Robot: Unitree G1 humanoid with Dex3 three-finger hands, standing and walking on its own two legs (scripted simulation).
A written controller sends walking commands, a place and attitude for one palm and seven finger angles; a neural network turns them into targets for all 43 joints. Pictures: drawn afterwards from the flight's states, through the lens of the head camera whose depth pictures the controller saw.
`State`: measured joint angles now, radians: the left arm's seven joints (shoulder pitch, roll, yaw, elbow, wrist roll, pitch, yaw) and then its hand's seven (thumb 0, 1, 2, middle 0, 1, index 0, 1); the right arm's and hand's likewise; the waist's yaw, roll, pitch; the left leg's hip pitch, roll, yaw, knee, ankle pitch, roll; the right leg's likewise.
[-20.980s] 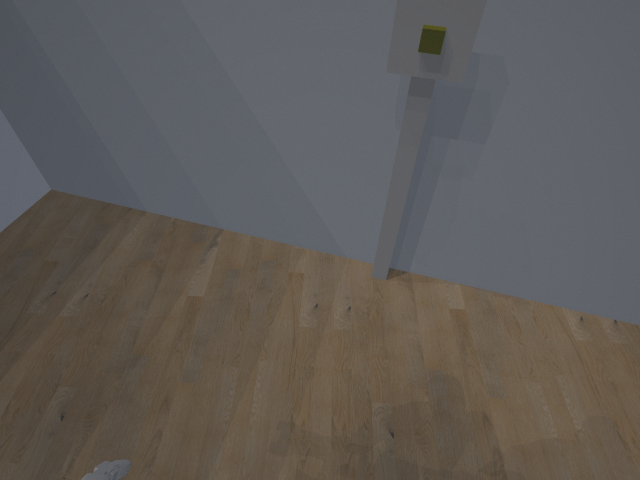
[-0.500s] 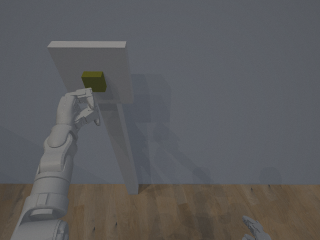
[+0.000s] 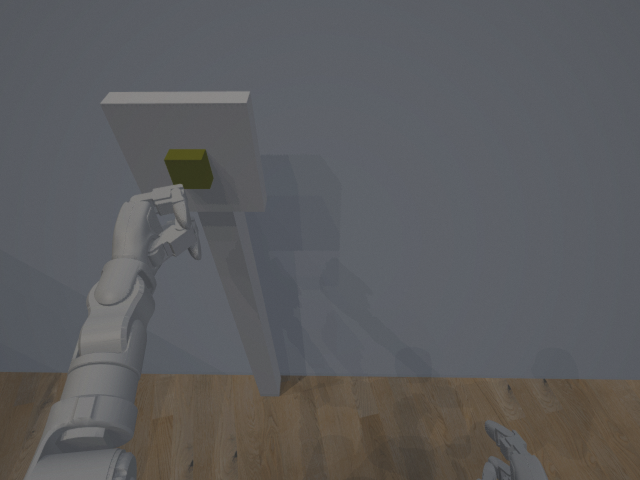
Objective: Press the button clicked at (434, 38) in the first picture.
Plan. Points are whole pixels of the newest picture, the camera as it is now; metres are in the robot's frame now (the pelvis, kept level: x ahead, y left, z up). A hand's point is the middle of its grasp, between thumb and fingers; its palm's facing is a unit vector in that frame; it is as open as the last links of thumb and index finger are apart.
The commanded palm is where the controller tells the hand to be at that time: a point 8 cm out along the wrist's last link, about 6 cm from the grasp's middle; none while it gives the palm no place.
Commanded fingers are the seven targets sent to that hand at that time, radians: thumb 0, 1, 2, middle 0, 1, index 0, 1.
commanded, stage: aim a knuckle at the button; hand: left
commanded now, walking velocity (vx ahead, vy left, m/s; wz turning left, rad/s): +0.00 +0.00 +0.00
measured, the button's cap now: (190, 167) +0.47 +0.20 +0.16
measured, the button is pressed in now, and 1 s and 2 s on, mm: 0 5 6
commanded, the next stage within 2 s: press the button with the knuckle in 0.18 s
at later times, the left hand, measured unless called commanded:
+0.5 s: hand (192, 225) +0.40 +0.19 +0.12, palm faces +0.06 -1.00 -0.02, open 3.1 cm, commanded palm +0.37 +0.24 +0.13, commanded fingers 0.00 0.90 0.90 -1.30 -1.50 -1.30 -1.50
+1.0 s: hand (200, 210) +0.42 +0.18 +0.13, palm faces +0.07 -1.00 -0.02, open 3.2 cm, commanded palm +0.41 +0.23 +0.13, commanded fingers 0.00 0.90 0.90 -1.30 -1.50 -1.30 -1.50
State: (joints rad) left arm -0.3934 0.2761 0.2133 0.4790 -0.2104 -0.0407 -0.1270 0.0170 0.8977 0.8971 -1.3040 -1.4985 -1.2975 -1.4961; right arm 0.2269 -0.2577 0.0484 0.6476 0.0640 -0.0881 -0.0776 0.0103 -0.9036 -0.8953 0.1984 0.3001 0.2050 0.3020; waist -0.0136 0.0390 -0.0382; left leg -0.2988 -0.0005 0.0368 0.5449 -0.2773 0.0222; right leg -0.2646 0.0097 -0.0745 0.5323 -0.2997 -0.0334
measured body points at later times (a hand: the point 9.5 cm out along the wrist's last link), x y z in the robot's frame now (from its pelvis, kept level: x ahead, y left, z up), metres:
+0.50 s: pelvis +0.01 +0.00 +0.00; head +0.02 -0.01 +0.45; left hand +0.39 +0.24 +0.13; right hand +0.13 -0.25 -0.11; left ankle +0.00 +0.11 -0.73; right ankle -0.01 -0.09 -0.73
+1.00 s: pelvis +0.00 +0.01 +0.00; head +0.03 +0.00 +0.45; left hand +0.41 +0.24 +0.13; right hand +0.11 -0.24 -0.12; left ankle +0.00 +0.11 -0.73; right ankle -0.01 -0.09 -0.73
